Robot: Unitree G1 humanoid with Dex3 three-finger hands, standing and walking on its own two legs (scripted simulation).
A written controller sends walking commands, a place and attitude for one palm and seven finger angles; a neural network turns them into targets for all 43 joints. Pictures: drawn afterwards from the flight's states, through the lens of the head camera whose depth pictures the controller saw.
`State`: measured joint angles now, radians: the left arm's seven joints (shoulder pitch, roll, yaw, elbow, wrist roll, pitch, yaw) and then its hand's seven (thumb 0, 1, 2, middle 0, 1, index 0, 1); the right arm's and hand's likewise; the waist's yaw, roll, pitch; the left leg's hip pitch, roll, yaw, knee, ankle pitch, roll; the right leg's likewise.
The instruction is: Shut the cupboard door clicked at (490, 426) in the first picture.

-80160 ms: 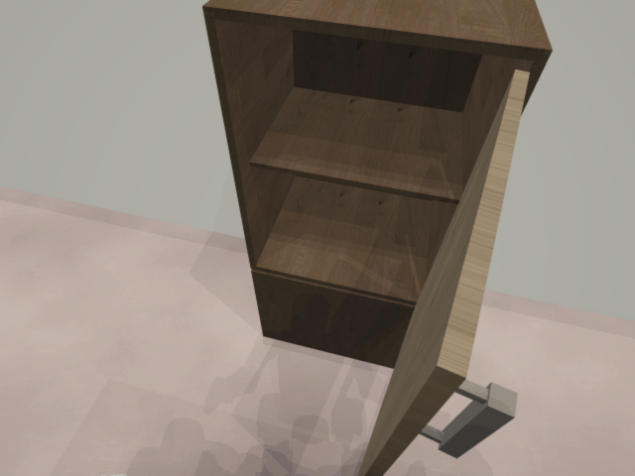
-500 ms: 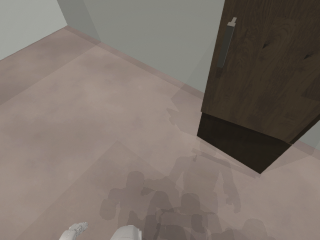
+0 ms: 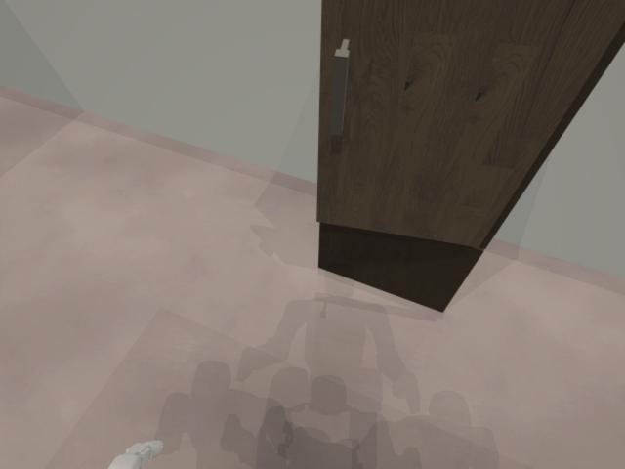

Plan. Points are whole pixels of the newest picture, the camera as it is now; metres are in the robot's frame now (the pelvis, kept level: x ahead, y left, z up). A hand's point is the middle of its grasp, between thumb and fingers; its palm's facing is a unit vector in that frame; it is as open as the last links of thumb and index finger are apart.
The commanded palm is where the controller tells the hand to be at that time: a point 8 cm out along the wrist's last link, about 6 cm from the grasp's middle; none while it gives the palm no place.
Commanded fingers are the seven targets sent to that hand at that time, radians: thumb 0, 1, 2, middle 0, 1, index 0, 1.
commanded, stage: turn to face it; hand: left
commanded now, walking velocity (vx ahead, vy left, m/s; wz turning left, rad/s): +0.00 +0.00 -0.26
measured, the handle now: (340, 89) +0.70 -0.02 +0.08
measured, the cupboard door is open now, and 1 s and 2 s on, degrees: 12 12 12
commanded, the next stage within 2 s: take the last steps up to it in 0.10 s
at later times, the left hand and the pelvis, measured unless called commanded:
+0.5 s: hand out of the picture +0.12 +0.18 -0.17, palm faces -0.12 -0.98 -0.15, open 7.4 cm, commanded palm none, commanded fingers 0.00 0.90 0.90 -0.20 -0.30 -0.20 -0.30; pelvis +0.05 +0.00 +0.01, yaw -7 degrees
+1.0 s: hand (276, 384) +0.26 +0.07 -0.16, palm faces -0.14 -0.97 -0.20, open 7.2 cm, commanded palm none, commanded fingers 0.00 0.90 0.90 -0.20 -0.30 -0.20 -0.30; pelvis +0.17 -0.10 +0.01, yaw -9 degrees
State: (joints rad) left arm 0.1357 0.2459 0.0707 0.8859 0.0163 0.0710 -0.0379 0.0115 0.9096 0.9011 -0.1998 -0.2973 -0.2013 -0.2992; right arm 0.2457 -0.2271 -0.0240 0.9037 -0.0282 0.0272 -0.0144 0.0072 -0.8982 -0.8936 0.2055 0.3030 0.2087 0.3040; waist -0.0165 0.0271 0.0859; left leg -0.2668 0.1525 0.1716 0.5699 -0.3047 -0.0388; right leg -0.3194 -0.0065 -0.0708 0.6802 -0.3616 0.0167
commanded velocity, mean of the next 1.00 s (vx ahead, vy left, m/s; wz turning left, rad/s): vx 0.15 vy -0.05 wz -0.12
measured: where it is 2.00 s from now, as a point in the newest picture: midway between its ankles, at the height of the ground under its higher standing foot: outside the picture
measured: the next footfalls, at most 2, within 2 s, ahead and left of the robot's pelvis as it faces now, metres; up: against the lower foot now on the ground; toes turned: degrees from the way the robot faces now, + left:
right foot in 0.02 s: +0.03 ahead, -0.12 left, +0.00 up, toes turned -4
left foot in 0.38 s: +0.09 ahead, +0.11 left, +0.00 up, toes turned +0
